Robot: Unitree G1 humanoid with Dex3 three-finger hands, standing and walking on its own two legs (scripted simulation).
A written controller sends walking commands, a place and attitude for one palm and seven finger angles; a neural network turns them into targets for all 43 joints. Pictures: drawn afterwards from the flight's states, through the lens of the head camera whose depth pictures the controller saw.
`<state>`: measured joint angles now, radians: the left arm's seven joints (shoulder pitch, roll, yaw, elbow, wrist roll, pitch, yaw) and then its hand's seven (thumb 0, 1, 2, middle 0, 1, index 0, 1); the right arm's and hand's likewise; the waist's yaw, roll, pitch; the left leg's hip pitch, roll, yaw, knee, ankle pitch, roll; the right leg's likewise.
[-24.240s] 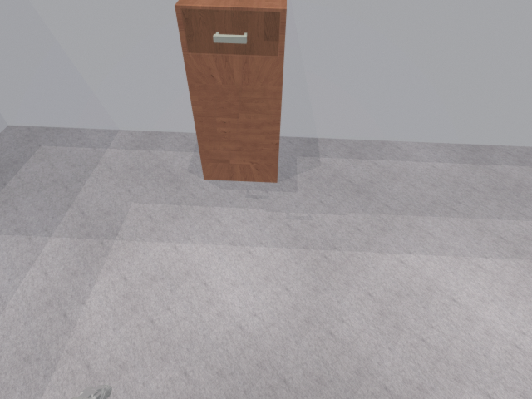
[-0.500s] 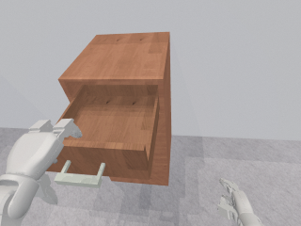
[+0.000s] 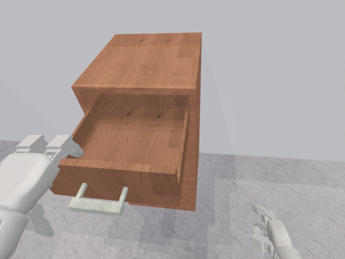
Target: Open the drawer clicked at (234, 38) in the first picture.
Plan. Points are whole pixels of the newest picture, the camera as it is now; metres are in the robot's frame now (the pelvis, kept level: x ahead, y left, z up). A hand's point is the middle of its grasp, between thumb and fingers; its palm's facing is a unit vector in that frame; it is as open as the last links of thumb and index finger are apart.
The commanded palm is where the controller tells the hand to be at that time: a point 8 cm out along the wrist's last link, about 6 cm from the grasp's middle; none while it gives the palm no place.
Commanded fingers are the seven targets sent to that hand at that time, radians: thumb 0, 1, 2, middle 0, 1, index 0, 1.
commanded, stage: draw the hand back to the body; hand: left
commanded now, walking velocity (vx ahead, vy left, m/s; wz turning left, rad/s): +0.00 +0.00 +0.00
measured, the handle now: (100, 198) +0.23 +0.23 +0.02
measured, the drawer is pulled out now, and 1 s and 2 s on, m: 0.30 0.30 0.30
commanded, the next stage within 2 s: step back with the hand held close in 1.00 s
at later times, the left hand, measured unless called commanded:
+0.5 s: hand (65, 161) +0.21 +0.22 +0.20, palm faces +0.38 -0.83 -0.40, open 11.3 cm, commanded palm +0.15 +0.27 +0.21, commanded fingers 0.00 0.41 0.69 -0.23 -0.62 -0.23 -0.62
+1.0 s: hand (66, 175) +0.19 +0.21 +0.19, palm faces +0.42 -0.82 -0.39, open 7.6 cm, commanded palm +0.14 +0.26 +0.21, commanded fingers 0.00 0.90 0.90 -0.20 -0.30 -0.20 -0.30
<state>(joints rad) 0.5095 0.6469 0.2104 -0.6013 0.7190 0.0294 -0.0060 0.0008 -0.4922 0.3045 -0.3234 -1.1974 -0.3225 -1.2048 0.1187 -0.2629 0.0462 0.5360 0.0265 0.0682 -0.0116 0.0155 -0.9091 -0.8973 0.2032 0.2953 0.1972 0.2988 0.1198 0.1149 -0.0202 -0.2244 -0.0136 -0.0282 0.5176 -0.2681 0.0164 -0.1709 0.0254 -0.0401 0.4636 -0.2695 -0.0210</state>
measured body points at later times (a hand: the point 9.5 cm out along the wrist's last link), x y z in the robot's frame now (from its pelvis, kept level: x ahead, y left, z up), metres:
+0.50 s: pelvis +0.02 +0.00 +0.00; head +0.01 -0.02 +0.45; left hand +0.19 +0.27 +0.22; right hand +0.21 -0.22 -0.08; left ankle +0.01 +0.11 -0.74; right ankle -0.01 -0.11 -0.74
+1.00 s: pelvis +0.01 -0.02 +0.01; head -0.01 -0.05 +0.45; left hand +0.16 +0.25 +0.21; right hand +0.21 -0.23 -0.08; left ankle +0.01 +0.11 -0.74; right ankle -0.01 -0.11 -0.74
